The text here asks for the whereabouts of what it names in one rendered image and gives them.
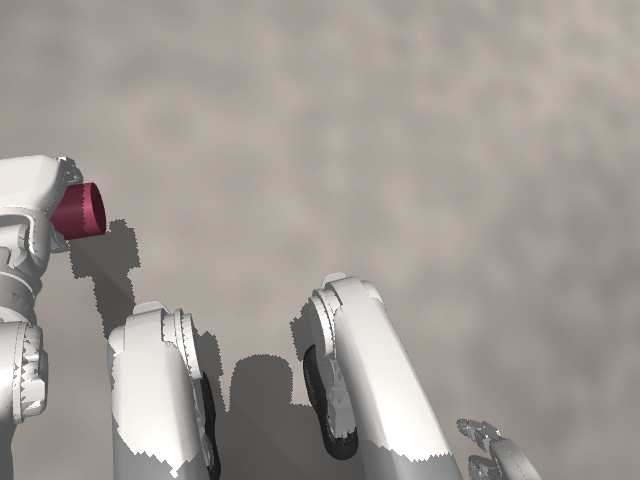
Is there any right robot foot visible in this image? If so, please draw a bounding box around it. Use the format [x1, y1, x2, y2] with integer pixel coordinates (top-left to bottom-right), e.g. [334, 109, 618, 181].
[303, 344, 358, 460]

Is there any left robot foot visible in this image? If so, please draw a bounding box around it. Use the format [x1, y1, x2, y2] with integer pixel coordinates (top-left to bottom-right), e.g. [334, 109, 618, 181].
[200, 371, 221, 480]

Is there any right robot hand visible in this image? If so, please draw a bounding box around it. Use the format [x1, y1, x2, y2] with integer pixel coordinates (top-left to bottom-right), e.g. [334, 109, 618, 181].
[456, 419, 542, 480]

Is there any can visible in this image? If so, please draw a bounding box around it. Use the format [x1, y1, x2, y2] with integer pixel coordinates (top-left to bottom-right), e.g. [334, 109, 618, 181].
[49, 182, 106, 240]

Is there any left robot hand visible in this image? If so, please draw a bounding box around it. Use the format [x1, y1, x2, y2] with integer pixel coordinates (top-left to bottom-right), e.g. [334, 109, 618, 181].
[0, 154, 84, 253]

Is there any left robot arm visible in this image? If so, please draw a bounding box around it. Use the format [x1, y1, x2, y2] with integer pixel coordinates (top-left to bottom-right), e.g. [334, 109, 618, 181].
[0, 207, 52, 480]

